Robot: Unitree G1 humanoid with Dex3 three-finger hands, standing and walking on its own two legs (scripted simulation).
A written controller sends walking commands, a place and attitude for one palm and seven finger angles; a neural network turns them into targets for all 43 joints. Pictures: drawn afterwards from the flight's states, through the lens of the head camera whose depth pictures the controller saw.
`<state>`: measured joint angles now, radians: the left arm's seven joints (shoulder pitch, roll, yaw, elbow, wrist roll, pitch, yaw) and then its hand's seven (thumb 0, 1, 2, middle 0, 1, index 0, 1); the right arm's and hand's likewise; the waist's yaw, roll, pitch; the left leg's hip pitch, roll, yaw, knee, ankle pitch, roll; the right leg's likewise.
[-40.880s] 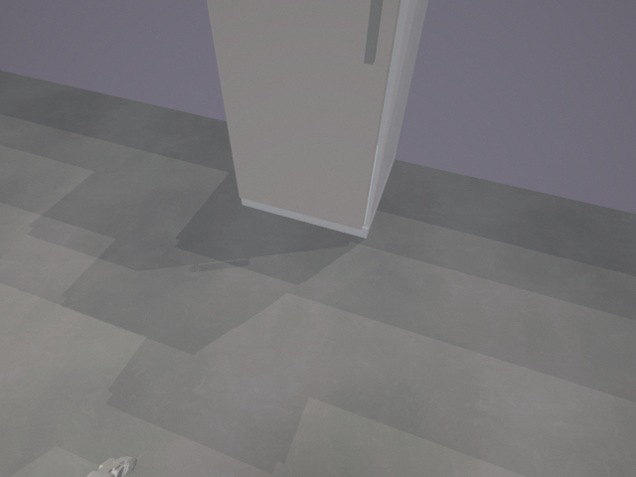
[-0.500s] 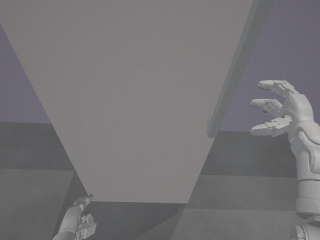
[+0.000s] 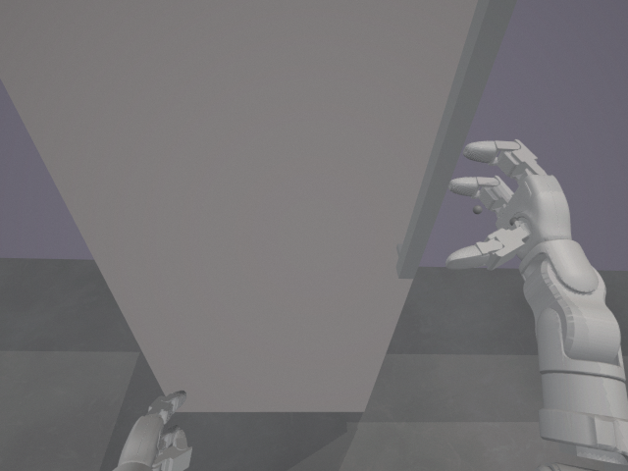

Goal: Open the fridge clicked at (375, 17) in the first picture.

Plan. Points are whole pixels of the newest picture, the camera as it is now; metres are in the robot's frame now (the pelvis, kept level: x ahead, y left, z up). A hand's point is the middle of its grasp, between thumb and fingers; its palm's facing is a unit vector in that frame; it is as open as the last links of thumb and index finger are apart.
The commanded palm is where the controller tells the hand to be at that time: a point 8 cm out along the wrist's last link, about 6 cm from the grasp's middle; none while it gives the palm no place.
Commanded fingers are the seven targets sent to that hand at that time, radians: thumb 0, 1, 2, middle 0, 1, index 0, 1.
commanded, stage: feel for the door with the fingertips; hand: right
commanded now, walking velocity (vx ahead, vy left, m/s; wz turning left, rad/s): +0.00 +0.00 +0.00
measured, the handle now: (437, 153) +0.44 -0.13 +0.23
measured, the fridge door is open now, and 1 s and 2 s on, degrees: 0 0 0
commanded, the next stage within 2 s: slide the fingers in behind the handle in 0.34 s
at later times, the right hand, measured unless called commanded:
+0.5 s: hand (468, 190) +0.40 -0.16 +0.20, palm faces -0.03 +1.00 -0.03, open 13.7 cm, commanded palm +0.37 -0.22 +0.20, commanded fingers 0.00 0.50 -0.30 0.30 1.20 0.30 1.20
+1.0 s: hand (466, 202) +0.38 -0.16 +0.20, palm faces -0.03 +1.00 -0.03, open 14.0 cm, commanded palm +0.36 -0.20 +0.20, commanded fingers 0.00 0.50 -0.30 0.30 1.20 0.30 1.20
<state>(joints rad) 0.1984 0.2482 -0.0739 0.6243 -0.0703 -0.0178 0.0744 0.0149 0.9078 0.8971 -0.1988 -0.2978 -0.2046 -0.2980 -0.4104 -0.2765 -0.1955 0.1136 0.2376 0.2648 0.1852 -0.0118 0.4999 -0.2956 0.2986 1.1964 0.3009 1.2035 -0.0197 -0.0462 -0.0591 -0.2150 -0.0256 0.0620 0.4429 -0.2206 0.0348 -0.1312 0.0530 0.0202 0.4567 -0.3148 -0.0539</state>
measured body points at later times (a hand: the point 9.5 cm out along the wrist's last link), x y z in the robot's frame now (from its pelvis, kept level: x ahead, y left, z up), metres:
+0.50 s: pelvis +0.00 +0.00 +0.00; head +0.00 +0.02 +0.45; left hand +0.15 +0.24 -0.10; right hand +0.40 -0.22 +0.21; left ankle +0.01 +0.10 -0.74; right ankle -0.05 -0.08 -0.74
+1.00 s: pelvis +0.00 +0.00 +0.00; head -0.01 +0.01 +0.45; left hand +0.18 +0.23 -0.09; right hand +0.38 -0.21 +0.20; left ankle +0.01 +0.10 -0.74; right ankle -0.05 -0.08 -0.74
